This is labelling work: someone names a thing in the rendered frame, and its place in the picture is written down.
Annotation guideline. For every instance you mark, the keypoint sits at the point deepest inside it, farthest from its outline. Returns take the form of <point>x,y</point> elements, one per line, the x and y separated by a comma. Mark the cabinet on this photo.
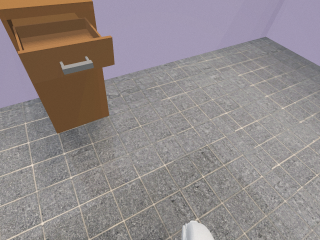
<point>69,101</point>

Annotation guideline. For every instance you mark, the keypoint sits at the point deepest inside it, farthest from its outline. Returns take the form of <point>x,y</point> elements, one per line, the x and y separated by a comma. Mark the handle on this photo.
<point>76,67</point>

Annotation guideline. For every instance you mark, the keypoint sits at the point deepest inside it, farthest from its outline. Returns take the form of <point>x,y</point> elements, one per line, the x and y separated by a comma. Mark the drawer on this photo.
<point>44,45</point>

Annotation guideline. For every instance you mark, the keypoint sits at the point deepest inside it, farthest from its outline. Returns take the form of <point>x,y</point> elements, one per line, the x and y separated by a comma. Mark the robot right thigh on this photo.
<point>195,231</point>

